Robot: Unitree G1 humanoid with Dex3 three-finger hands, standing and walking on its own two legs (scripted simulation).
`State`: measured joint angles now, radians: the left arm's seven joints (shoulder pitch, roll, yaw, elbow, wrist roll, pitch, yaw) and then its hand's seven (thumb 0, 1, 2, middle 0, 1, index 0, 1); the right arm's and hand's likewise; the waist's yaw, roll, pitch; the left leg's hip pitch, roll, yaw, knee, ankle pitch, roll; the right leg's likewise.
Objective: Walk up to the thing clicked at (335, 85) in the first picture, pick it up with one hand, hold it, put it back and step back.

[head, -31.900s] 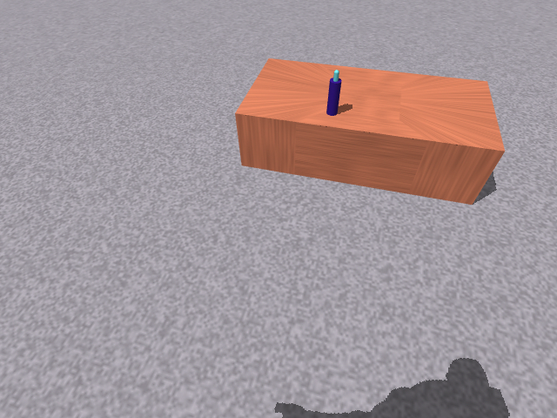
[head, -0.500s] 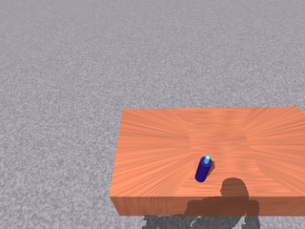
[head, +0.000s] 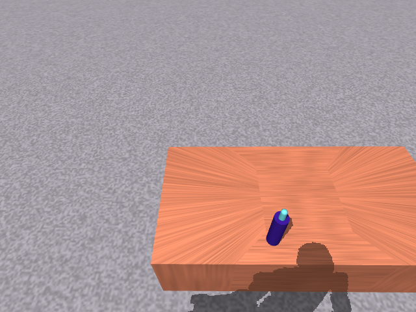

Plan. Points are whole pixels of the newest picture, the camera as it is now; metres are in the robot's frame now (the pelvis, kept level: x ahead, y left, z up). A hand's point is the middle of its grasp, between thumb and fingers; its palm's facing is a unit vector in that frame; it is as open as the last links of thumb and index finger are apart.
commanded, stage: stand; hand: right
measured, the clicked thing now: (278, 226) +0.47 -0.22 -0.34
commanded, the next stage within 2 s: step back in 1.32 s
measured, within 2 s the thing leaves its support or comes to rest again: neither
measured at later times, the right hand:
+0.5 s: hand out of the picture +0.08 -0.23 -0.16, palm faces -0.04 +0.94 -0.34, open 7.4 cm
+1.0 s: hand out of the picture +0.10 -0.24 -0.16, palm faces -0.04 +0.94 -0.34, open 7.4 cm
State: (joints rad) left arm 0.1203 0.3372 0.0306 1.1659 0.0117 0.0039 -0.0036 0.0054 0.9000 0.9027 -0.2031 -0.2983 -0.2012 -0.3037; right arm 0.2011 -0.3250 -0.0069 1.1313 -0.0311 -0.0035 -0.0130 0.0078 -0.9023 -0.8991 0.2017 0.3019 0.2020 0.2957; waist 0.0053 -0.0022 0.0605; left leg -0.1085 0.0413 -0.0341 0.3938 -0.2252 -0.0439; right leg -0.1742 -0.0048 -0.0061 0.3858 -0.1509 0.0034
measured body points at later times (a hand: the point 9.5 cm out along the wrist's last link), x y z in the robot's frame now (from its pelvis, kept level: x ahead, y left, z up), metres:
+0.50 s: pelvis +0.02 +0.01 +0.00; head +0.02 +0.01 +0.45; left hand +0.08 +0.31 -0.13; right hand +0.08 -0.28 -0.13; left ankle +0.00 +0.15 -0.74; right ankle +0.04 -0.12 -0.74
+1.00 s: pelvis +0.03 +0.01 +0.00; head +0.04 +0.01 +0.45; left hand +0.10 +0.31 -0.13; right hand +0.10 -0.29 -0.13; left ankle +0.00 +0.15 -0.74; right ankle +0.04 -0.12 -0.74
